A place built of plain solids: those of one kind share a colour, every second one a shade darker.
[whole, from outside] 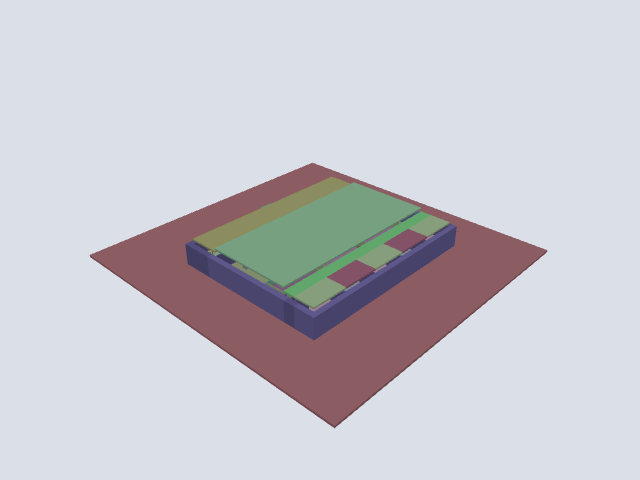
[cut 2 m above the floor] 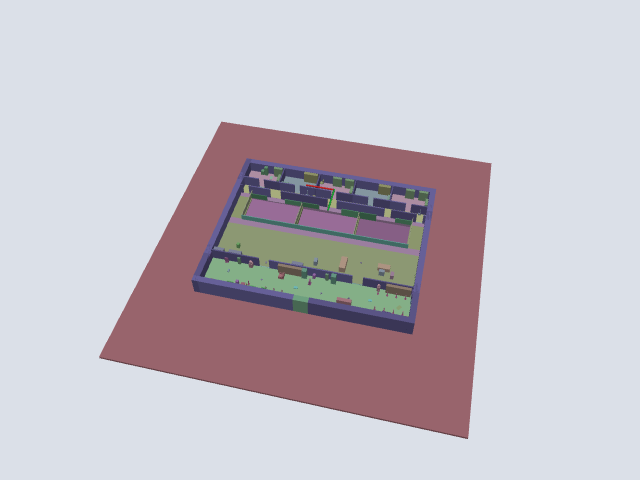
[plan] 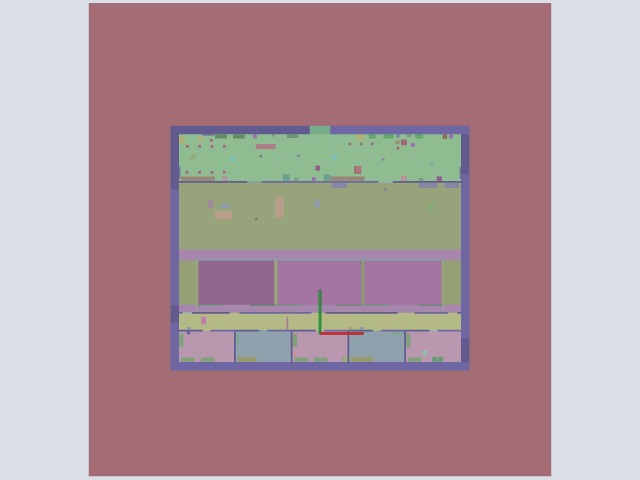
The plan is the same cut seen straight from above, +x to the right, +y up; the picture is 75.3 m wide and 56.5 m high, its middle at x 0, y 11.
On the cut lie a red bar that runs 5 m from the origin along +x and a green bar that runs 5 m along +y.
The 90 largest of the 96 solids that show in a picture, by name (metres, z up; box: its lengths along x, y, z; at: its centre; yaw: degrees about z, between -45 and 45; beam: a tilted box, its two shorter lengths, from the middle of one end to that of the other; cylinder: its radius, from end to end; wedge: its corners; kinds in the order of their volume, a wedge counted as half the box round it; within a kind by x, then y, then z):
{
 "ground_under_all_1": {"box": [54.42, 55.71, 0.4], "at": [0.0, 11.04, -0.75]},
 "wall_1": {"box": [1.0, 5.6, 3.9], "at": [-17.1, -1.57, 1.35]},
 "wall_2": {"box": [1.0, 3.9, 3.9], "at": [-17.1, 1.38, 1.35]},
 "wall_3": {"box": [1.0, 17.21, 3.9], "at": [-17.1, 10.13, 1.35]},
 "wall_4": {"box": [1.0, 7.5, 3.9], "at": [-17.1, 20.69, 1.35]},
 "wall_5": {"box": [2.97, 0.2, 3.9], "at": [-15.32, 0.33, 1.35]},
 "wall_6": {"box": [8.48, 1.0, 3.9], "at": [-13.36, -3.87, 1.35]},
 "wall_7": {"box": [4.45, 0.2, 3.9], "at": [-12.86, 2.43, 1.35]},
 "wall_8": {"box": [8.23, 0.2, 3.9], "at": [-12.69, 17.84, 1.35]},
 "wall_9": {"box": [2.97, 0.2, 3.9], "at": [-11.4, 0.33, 1.35]},
 "wall_10": {"box": [0.2, 4.0, 3.9], "at": [-10.02, -1.57, 1.35]},
 "wall_11": {"box": [16.4, 1.0, 3.9], "at": [-9.4, 23.94, 1.35]},
 "wall_12": {"box": [2.97, 0.2, 3.9], "at": [-8.64, 0.33, 1.35]},
 "wall_13": {"box": [8.48, 1.0, 3.9], "at": [-6.68, -3.87, 1.35]},
 "wall_14": {"box": [8.49, 0.2, 3.9], "at": [-5.24, 2.43, 1.35]},
 "wall_15": {"box": [2.97, 0.2, 3.9], "at": [-4.72, 0.33, 1.35]},
 "wall_16": {"box": [0.2, 4.0, 3.9], "at": [-3.34, -1.57, 1.35]},
 "wall_17": {"box": [2.97, 0.2, 3.9], "at": [-1.96, 0.33, 1.35]},
 "wall_18": {"box": [8.48, 1.0, 3.9], "at": [0.0, -3.87, 1.35]},
 "wall_19": {"box": [13.74, 0.2, 3.9], "at": [0.0, 17.84, 1.35]},
 "wall_20": {"box": [0.2, 4.0, 3.9], "at": [3.34, -1.57, 1.35]},
 "wall_21": {"box": [5.73, 0.2, 3.9], "at": [3.34, 0.33, 1.35]},
 "wall_22": {"box": [8.51, 0.2, 3.9], "at": [4.91, 2.43, 1.35]},
 "wall_23": {"box": [8.48, 1.0, 3.9], "at": [6.68, -3.87, 1.35]},
 "wall_24": {"box": [2.97, 0.2, 3.9], "at": [8.64, 0.33, 1.35]},
 "wall_25": {"box": [16.4, 1.0, 3.9], "at": [9.4, 23.94, 1.35]},
 "wall_26": {"box": [0.2, 4.0, 3.9], "at": [10.02, -1.57, 1.35]},
 "wall_27": {"box": [5.73, 0.2, 3.9], "at": [10.02, 0.33, 1.35]},
 "wall_28": {"box": [8.23, 0.2, 3.9], "at": [12.69, 17.84, 1.35]},
 "wall_29": {"box": [3.96, 0.2, 3.9], "at": [13.1, 2.43, 1.35]},
 "wall_30": {"box": [8.48, 1.0, 3.9], "at": [13.36, -3.87, 1.35]},
 "wall_31": {"box": [2.97, 0.2, 3.9], "at": [15.32, 0.33, 1.35]},
 "wall_32": {"box": [1.0, 5.6, 3.9], "at": [17.1, -1.57, 1.35]},
 "wall_33": {"box": [1.0, 3.9, 3.9], "at": [17.1, 1.38, 1.35]},
 "wall_34": {"box": [1.0, 17.21, 3.9], "at": [17.1, 10.13, 1.35]},
 "wall_35": {"box": [1.0, 7.5, 3.9], "at": [17.1, 20.69, 1.35]},
 "floor_yard_1": {"box": [33.4, 7.95, 1.14], "at": [0.0, 13.87, -0.03]},
 "floor_lobby_1": {"box": [33.4, 5.7, 1.14], "at": [0.0, 20.69, -0.03]},
 "ceil_hall_1": {"box": [33.4, 15.41, 0.3], "at": [0.0, 10.13, 4.64]},
 "floor_plot_1": {"box": [8.9, 5.21, 0.6], "at": [-9.85, 5.99, -0.3]},
 "floor_plot_2": {"box": [9.85, 5.21, 0.6], "at": [-0.07, 5.99, -0.3]},
 "floor_plot_3": {"box": [9.05, 5.21, 0.94], "at": [9.78, 5.99, -0.13]},
 "floor_store_1": {"box": [6.68, 3.8, 1.14], "at": [-13.36, -1.57, -0.03]},
 "floor_store_2": {"box": [6.68, 3.8, 1.14], "at": [0.0, -1.57, -0.03]},
 "floor_store_3": {"box": [6.68, 3.8, 1.14], "at": [13.36, -1.57, -0.03]},
 "floor_walkway_1": {"box": [33.4, 0.95, 1.14], "at": [0.0, 2.9, -0.03]},
 "floor_walkway_2": {"box": [33.4, 1.3, 1.14], "at": [0.0, 9.24, -0.03]},
 "floor_back_corridor_1": {"box": [33.4, 2.1, 1.14], "at": [0.0, 1.38, -0.03]},
 "floor_office_1": {"box": [6.68, 3.8, 1.14], "at": [-6.68, -1.57, -0.03]},
 "floor_office_2": {"box": [6.68, 3.8, 1.14], "at": [6.68, -1.57, -0.03]},
 "ceil_lobby_1": {"box": [33.4, 5.7, 0.3], "at": [0.0, 20.69, 4.09]},
 "floor_baulk_1": {"box": [2.4, 5.21, 1.14], "at": [-15.5, 5.98, -0.03]},
 "floor_baulk_2": {"box": [0.4, 5.21, 1.14], "at": [-5.2, 5.98, -0.03]},
 "floor_baulk_3": {"box": [0.4, 5.21, 1.14], "at": [5.05, 5.98, -0.03]},
 "floor_baulk_4": {"box": [2.4, 5.21, 1.14], "at": [15.5, 5.98, -0.03]},
 "ceil_store_1": {"box": [6.68, 3.8, 0.3], "at": [-13.36, -1.57, 3.94]},
 "ceil_store_2": {"box": [6.68, 3.8, 0.3], "at": [0.0, -1.57, 3.94]},
 "ceil_store_3": {"box": [6.68, 3.8, 0.3], "at": [13.36, -1.57, 3.94]},
 "ceil_back_corridor_1": {"box": [33.4, 2.1, 0.3], "at": [0.0, 1.38, 3.94]},
 "ceil_office_1": {"box": [6.68, 3.8, 0.3], "at": [-6.68, -1.57, 3.94]},
 "ceil_office_2": {"box": [6.68, 3.8, 0.3], "at": [6.68, -1.57, 3.94]},
 "shelves_store_1": {"box": [0.5, 1.6, 2.0], "at": [-16.32, -0.82, 1.54]},
 "shelves_store_2": {"box": [1.6, 0.5, 2.0], "at": [-15.55, -3.09, 1.54]},
 "shelves_store_3": {"box": [1.6, 0.5, 2.0], "at": [-13.2, -3.09, 1.54]},
 "shelves_store_4": {"box": [0.5, 1.6, 2.0], "at": [-2.96, -0.82, 1.54]},
 "shelves_store_5": {"box": [1.6, 0.5, 2.0], "at": [-2.19, -3.09, 1.54]},
 "shelves_store_6": {"box": [1.6, 0.5, 2.0], "at": [0.06, -3.09, 1.54]},
 "shelves_store_7": {"box": [0.5, 1.6, 2.0], "at": [10.4, -0.82, 1.54]},
 "shelves_store_8": {"box": [1.6, 0.5, 2.0], "at": [11.17, -3.09, 1.54]},
 "door_leaf_1": {"box": [2.4, 0.97, 4.41], "at": [0.0, 23.95, 1.6]},
 "rail_far_1": {"box": [29.12, 0.12, 2.19], "at": [0.0, 8.65, 0.49]},
 "lockers_lobby_1": {"box": [4.0, 0.5, 1.8], "at": [-14.35, 18.22, 1.44]},
 "lockers_lobby_2": {"box": [4.0, 0.5, 1.8], "at": [3.25, 18.22, 1.44]},
 "cabinets_hall_1": {"box": [1.8, 0.6, 2.0], "at": [2.25, 17.41, 1.54]},
 "cabinets_hall_2": {"box": [2.15, 0.6, 2.0], "at": [12.72, 17.41, 1.54]},
 "cabinets_hall_3": {"box": [1.7, 0.6, 2.0], "at": [15.5, 17.41, 1.54]},
 "rail_baulk_1": {"box": [0.12, 6.06, 2.19], "at": [-14.5, 5.56, 0.49]},
 "rail_baulk_2": {"box": [0.12, 5.21, 2.19], "at": [-5.2, 5.99, 0.49]},
 "rail_baulk_3": {"box": [0.12, 5.21, 2.19], "at": [5.05, 5.99, 0.49]},
 "rail_baulk_4": {"box": [0.12, 6.06, 2.19], "at": [14.5, 5.56, 0.49]},
 "cabinets_office_1": {"box": [2.15, 0.6, 2.0], "at": [-8.6, -3.04, 1.54]},
 "cabinets_office_2": {"box": [2.55, 0.6, 2.0], "at": [4.96, -3.04, 1.54]},
 "console_hall_1": {"box": [2.0, 0.95, 0.79], "at": [-11.36, 13.92, 0.93]},
 "console_hall_2": {"box": [1.0, 2.4, 1.16], "at": [-4.79, 14.86, 1.11]},
 "rail_end_1": {"box": [3.09, 0.12, 2.19], "at": [-3.6, 3.32, 0.49]},
 "rail_end_2": {"box": [3.04, 0.12, 2.19], "at": [3.47, 3.32, 0.49]},
 "rail_end_3": {"box": [3.09, 0.12, 2.19], "at": [6.65, 3.32, 0.49]},
 "drinks_machine_lobby_1": {"box": [0.8, 0.75, 1.85], "at": [-3.95, 18.34, 1.46]},
 "drinks_machine_lobby_2": {"box": [0.8, 0.75, 1.85], "at": [0.85, 18.34, 1.46]},
 "desk_lobby_1": {"box": [2.3, 0.6, 1.05], "at": [-6.4, 22.01, 1.06]}
}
